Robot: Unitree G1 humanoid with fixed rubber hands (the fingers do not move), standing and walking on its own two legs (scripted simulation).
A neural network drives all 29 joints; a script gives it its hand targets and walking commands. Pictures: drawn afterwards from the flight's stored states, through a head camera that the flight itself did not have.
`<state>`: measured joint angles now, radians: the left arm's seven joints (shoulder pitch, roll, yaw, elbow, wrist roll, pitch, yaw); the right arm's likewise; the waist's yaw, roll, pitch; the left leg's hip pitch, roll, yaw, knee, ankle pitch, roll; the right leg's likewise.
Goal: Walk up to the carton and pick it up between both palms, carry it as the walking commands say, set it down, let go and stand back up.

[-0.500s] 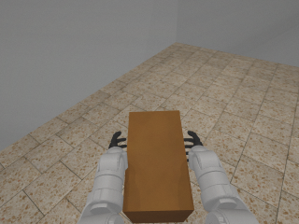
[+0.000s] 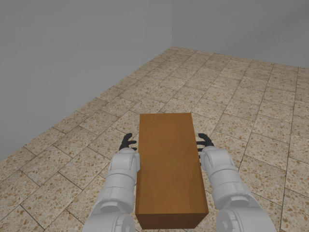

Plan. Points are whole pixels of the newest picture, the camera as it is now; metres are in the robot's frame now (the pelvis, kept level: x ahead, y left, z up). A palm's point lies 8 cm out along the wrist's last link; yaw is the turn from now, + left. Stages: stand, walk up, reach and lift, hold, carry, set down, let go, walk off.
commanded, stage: reach and lift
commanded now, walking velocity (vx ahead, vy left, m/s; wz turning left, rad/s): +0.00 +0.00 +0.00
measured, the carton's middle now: (166, 170) +0.32 -0.01 -0.04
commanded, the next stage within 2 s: hold in 0.76 s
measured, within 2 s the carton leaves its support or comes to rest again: neither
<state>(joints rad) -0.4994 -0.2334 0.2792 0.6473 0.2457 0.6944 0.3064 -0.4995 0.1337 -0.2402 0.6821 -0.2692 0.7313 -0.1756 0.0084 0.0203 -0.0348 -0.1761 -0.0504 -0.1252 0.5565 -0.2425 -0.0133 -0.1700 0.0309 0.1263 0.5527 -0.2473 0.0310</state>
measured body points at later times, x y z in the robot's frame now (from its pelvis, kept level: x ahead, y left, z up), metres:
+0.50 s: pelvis +0.00 +0.00 +0.00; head -0.08 -0.02 +0.44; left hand +0.31 +0.10 +0.05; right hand +0.31 -0.14 +0.03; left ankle +0.05 +0.13 -0.73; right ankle +0.04 -0.14 -0.73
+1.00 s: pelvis +0.01 -0.01 +0.00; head -0.09 -0.01 +0.44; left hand +0.31 +0.12 +0.05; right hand +0.31 -0.12 +0.04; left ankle +0.05 +0.13 -0.73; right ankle +0.05 -0.14 -0.73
